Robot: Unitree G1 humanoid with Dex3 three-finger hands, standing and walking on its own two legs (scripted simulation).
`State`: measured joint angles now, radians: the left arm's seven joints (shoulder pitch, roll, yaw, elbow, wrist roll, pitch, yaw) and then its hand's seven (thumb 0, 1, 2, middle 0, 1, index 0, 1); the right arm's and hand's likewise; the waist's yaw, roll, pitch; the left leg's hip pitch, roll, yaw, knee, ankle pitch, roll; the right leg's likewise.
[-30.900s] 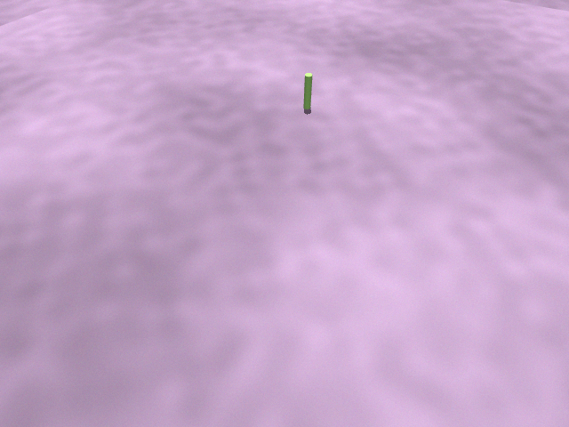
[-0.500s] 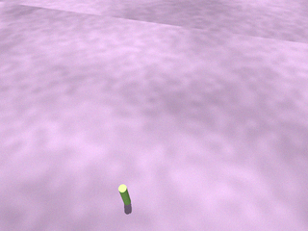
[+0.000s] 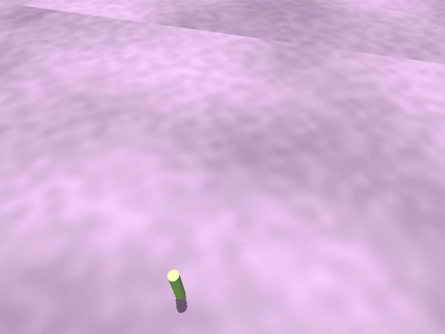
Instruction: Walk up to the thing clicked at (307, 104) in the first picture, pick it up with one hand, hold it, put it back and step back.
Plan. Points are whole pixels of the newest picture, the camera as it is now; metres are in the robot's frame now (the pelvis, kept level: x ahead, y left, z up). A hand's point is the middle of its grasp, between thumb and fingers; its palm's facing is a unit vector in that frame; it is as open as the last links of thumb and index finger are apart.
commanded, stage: stand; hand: left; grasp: from the side
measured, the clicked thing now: (177, 285) +0.43 +0.21 -0.67
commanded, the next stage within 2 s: step back in 0.16 s
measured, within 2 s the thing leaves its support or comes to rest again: neither
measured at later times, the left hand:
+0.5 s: hand out of the picture +0.08 +0.30 -0.18, palm faces -0.02 -0.93 -0.37, open 7.4 cm
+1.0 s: hand out of the picture -0.03 +0.30 -0.18, palm faces -0.10 -0.91 -0.39, open 7.4 cm
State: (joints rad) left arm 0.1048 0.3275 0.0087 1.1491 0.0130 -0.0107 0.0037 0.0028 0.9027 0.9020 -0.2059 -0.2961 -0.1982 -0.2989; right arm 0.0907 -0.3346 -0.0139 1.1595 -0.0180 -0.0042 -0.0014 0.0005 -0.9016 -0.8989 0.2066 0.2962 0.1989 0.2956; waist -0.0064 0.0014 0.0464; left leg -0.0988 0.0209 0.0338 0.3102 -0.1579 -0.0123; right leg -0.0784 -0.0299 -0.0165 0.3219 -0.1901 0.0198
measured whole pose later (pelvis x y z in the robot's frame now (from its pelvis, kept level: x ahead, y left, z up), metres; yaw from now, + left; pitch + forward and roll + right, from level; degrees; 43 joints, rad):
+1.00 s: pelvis -0.15 +0.04 -0.03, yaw -6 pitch -3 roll -1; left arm 0.16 0.37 0.09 0.89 0.03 0.05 0.00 0.00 0.90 0.90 -0.21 -0.30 -0.20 -0.30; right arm 0.08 -0.37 -0.06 0.88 -0.02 0.04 -0.01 0.00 -0.90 -0.90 0.21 0.30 0.20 0.30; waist 0.00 0.03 0.18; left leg -0.39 0.02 0.10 0.67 -0.23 0.06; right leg -0.22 0.05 0.05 0.66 -0.38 -0.01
